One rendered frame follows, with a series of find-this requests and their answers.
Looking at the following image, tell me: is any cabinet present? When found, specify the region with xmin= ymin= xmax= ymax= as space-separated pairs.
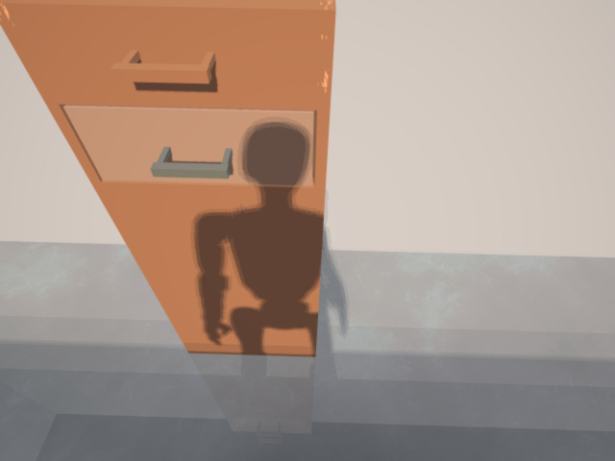
xmin=0 ymin=0 xmax=336 ymax=357

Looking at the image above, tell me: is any handle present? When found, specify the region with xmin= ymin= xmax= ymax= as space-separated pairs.
xmin=111 ymin=62 xmax=211 ymax=84
xmin=150 ymin=147 xmax=233 ymax=179

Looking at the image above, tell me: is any drawer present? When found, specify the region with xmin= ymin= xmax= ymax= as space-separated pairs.
xmin=63 ymin=105 xmax=314 ymax=185

